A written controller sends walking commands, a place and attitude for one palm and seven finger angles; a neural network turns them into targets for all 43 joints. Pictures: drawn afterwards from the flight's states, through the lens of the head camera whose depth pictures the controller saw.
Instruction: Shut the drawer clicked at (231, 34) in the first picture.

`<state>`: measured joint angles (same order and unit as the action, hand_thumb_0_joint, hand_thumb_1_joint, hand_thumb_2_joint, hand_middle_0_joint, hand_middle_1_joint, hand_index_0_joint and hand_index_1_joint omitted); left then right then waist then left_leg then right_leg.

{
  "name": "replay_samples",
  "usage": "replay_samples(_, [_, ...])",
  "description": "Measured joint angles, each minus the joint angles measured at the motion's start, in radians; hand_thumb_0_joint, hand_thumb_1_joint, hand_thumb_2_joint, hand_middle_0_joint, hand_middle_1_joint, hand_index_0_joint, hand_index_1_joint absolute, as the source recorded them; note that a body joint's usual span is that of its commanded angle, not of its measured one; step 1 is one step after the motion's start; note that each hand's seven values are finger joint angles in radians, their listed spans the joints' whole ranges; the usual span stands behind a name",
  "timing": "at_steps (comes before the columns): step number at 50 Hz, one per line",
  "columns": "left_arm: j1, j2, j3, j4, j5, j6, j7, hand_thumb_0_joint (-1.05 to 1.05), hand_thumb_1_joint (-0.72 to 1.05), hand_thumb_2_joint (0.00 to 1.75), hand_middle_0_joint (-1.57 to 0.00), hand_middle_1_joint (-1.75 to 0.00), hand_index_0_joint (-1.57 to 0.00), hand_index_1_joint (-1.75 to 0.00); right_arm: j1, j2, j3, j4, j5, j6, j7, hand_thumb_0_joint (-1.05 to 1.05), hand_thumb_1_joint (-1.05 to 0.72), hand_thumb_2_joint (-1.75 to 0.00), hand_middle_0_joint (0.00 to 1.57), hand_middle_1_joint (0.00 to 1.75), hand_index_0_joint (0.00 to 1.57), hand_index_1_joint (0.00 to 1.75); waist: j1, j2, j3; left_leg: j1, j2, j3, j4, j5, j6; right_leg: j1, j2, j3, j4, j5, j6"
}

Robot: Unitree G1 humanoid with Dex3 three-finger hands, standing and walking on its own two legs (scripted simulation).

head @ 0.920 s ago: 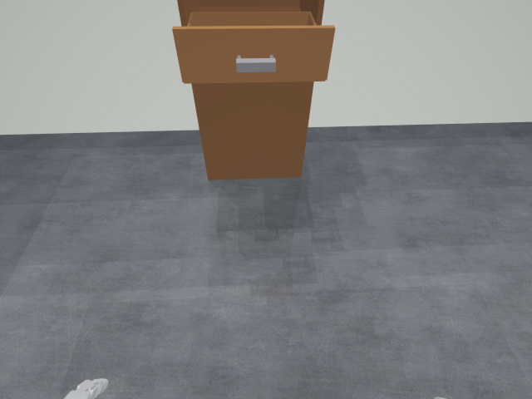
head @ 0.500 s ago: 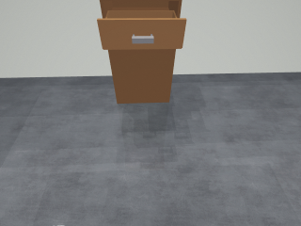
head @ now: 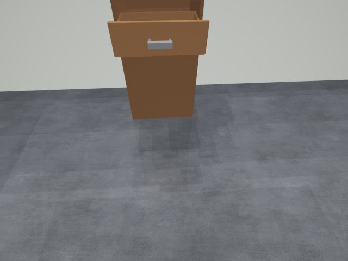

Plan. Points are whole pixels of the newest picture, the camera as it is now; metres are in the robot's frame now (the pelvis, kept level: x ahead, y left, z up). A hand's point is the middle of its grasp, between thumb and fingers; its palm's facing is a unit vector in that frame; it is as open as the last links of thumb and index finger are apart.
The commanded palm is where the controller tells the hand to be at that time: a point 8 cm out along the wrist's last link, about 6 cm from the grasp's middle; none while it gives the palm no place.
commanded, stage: look at it before walking up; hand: left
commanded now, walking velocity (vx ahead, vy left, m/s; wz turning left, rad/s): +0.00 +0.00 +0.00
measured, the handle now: (160, 42) +1.02 +0.12 +0.03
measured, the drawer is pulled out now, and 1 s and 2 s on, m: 0.29 0.29 0.29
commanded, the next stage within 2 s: walk to a spot facing it in 0.52 s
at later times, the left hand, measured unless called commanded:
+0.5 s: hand out of the picture +0.08 +0.25 -0.15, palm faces -0.03 -0.94 -0.33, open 7.4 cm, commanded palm none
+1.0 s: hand out of the picture +0.11 +0.18 -0.18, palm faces -0.15 -0.97 -0.21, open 7.4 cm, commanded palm none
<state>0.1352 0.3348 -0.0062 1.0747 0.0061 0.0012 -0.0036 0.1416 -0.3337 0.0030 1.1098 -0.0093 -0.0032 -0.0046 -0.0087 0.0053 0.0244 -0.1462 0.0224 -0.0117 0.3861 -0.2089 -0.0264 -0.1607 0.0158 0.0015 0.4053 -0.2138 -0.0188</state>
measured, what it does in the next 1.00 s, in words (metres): lifts its right foot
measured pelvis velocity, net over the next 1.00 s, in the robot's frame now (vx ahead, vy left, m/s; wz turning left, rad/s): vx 0.07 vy -0.02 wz -0.17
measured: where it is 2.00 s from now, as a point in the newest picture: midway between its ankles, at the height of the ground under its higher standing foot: (195, 230)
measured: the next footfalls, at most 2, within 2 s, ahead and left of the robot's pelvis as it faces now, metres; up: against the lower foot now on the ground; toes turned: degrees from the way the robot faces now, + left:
right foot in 1.04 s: +0.14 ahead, -0.14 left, +0.00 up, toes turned -15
left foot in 1.52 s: +0.45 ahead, +0.02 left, +0.00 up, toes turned -9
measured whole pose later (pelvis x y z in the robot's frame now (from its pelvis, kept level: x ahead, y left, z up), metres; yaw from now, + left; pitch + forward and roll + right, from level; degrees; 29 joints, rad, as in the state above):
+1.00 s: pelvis +0.07 -0.02 -0.01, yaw -10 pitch +0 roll +1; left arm 0.30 0.21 0.04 1.03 0.02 0.03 -0.05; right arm 0.33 -0.22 -0.03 1.08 -0.03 -0.04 -0.01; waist -0.01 0.01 0.04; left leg -0.06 0.09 0.14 0.46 -0.38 -0.05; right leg -0.38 -0.02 -0.06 0.77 -0.43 -0.02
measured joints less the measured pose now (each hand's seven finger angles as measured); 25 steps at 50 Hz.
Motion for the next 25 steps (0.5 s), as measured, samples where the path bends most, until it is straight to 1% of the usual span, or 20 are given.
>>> replay_samples(25, [0.008, 0.003, 0.002, 0.011, 0.002, -0.002, 0.001, 0.01, 0.9, 0.9, -0.21, -0.3, -0.2, -0.29, -0.015, 0.002, 0.0, 0.003, 0.002, -0.006, -0.001, 0.0, -0.9, -0.9, 0.21, 0.3, 0.2, 0.3, 0.006, -0.006, -0.001, 0.008, -0.003, 0.004, -0.021, 0.008, 0.004, 0.007, -0.003, 0.004, -0.022, 0.01, 0.005])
